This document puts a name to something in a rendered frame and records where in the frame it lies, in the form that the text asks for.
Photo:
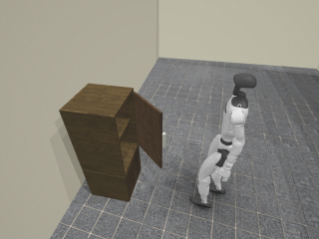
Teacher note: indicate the right robot shin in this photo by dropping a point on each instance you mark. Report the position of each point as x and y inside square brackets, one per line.
[216, 181]

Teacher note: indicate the cupboard door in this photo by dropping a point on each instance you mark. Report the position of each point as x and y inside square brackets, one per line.
[149, 128]

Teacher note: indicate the robot left upper arm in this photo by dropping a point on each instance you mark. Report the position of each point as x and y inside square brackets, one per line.
[237, 120]

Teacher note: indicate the robot left forearm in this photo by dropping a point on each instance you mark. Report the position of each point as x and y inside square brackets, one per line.
[235, 151]

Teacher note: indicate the handle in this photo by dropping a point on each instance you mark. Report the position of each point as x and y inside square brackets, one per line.
[163, 139]

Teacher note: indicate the robot left foot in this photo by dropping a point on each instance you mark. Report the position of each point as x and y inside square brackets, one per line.
[198, 201]

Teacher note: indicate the robot left hand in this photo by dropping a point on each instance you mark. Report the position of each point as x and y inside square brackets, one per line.
[225, 173]

